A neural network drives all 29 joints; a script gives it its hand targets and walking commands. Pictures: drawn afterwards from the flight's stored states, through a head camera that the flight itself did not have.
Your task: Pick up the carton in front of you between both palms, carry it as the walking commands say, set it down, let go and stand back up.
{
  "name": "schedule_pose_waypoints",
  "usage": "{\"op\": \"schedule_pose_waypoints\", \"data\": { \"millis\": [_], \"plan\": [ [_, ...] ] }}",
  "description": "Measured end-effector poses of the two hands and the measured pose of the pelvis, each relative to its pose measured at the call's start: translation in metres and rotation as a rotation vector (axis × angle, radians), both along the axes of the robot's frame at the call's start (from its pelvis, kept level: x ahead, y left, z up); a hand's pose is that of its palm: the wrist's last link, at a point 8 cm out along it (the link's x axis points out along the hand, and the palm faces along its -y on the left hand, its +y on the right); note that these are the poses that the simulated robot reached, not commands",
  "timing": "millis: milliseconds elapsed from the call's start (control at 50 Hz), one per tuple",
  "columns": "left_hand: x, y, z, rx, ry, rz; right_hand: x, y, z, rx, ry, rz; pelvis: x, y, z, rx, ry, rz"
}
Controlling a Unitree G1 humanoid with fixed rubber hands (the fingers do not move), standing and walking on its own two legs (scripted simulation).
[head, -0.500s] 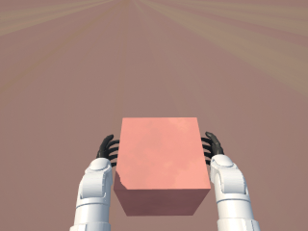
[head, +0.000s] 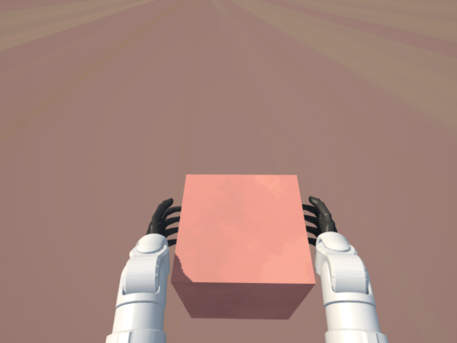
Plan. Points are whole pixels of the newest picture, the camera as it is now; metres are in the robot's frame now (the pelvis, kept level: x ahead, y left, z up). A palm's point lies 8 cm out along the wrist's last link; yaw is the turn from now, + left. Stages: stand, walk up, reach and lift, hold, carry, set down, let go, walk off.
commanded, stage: hold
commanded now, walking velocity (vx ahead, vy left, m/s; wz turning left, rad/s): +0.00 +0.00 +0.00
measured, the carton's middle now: (240, 251) +0.30 -0.01 -0.04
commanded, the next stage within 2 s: set down in 0.70 s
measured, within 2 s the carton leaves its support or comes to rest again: neither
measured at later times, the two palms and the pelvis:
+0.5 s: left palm (155, 257) +0.25 +0.14 +0.04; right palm (326, 238) +0.28 -0.16 +0.03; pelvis -0.02 -0.04 +0.00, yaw +5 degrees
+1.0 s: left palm (169, 241) +0.29 +0.12 +0.03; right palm (328, 222) +0.32 -0.18 +0.02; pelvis -0.03 -0.06 -0.01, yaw +7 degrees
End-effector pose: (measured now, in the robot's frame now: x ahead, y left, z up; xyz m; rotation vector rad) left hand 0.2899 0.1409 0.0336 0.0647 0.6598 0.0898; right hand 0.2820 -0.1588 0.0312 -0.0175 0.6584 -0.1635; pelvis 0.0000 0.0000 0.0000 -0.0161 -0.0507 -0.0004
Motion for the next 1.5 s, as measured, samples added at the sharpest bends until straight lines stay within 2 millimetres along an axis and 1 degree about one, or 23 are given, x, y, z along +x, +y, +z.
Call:
{"op": "schedule_pose_waypoints", "data": {
  "millis": [160, 220, 300, 400, 500, 740, 840, 940, 1000, 1040, 1120, 1180, 1240, 1300, 1360, 1420, 1500],
  "plan": [
    [-0.028, 0.025, 0.002, 0.002, 0.0, 0.111, 0.004, 0.026, 0.0, 0.004, 0.0, 0.11, -0.011, -0.005, 0.004, 0.012, -0.042, 0.062],
    [-0.034, 0.026, 0.003, -0.002, -0.005, 0.132, 0.004, 0.028, 0.002, 0.006, -0.005, 0.127, -0.014, -0.009, 0.004, 0.012, -0.053, 0.074],
    [-0.037, 0.02, 0.005, -0.003, -0.007, 0.131, 0.001, 0.021, 0.003, 0.01, -0.007, 0.126, -0.018, -0.015, 0.004, 0.012, -0.064, 0.083],
    [-0.037, 0.008, 0.006, 0.005, -0.008, 0.119, -0.002, 0.009, 0.002, 0.015, -0.008, 0.115, -0.021, -0.025, 0.004, 0.015, -0.071, 0.087],
    [-0.037, -0.003, 0.008, 0.011, -0.009, 0.119, -0.001, -0.002, 0.002, 0.023, -0.01, 0.116, -0.022, -0.036, 0.003, 0.017, -0.072, 0.093],
    [-0.033, -0.017, 0.013, 0.015, -0.01, 0.142, 0.009, -0.015, 0.006, 0.036, -0.011, 0.134, -0.018, -0.056, 0.004, 0.022, -0.07, 0.111],
    [-0.027, -0.018, 0.013, 0.007, -0.008, 0.15, 0.017, -0.016, 0.007, 0.056, -0.009, 0.123, -0.018, -0.059, 0.003, 0.021, -0.069, 0.112],
    [-0.013, -0.019, 0.004, -0.013, -0.001, 0.154, 0.029, -0.017, -0.001, 0.1, -0.001, 0.084, -0.021, -0.059, -0.002, 0.016, -0.058, 0.112],
    [-0.001, -0.02, -0.007, -0.008, 0.008, 0.136, 0.037, -0.018, -0.011, 0.104, 0.007, 0.067, -0.025, -0.057, -0.006, 0.014, -0.039, 0.116],
    [0.007, -0.02, -0.017, 0.001, 0.016, 0.121, 0.043, -0.019, -0.021, 0.1, 0.013, 0.06, -0.029, -0.055, -0.01, 0.015, -0.016, 0.116],
    [0.021, -0.019, -0.046, 0.024, 0.033, 0.092, 0.051, -0.018, -0.053, 0.086, 0.028, 0.053, -0.036, -0.051, -0.02, 0.017, 0.063, 0.1],
    [0.03, -0.017, -0.077, 0.035, 0.037, 0.071, 0.054, -0.017, -0.085, 0.066, 0.03, 0.056, -0.042, -0.046, -0.029, 0.018, 0.145, 0.089],
    [0.036, -0.015, -0.114, 0.036, 0.032, 0.058, 0.056, -0.015, -0.122, 0.048, 0.025, 0.054, -0.047, -0.042, -0.041, 0.019, 0.244, 0.083],
    [0.042, -0.012, -0.151, 0.025, 0.025, 0.052, 0.058, -0.012, -0.16, 0.044, 0.017, 0.041, -0.052, -0.036, -0.056, 0.019, 0.351, 0.083],
    [0.05, -0.01, -0.182, 0.005, 0.01, 0.052, 0.062, -0.01, -0.189, 0.049, 0.001, 0.022, -0.055, -0.03, -0.074, 0.014, 0.453, 0.09],
    [0.061, -0.01, -0.201, -0.02, -0.016, 0.056, 0.07, -0.009, -0.206, 0.056, -0.026, 0.004, -0.056, -0.024, -0.091, 0.007, 0.544, 0.095],
    [0.076, -0.011, -0.215, -0.047, -0.037, 0.052, 0.08, -0.01, -0.219, 0.061, -0.047, -0.019, -0.058, -0.018, -0.111, -0.002, 0.632, 0.097]
  ]
}}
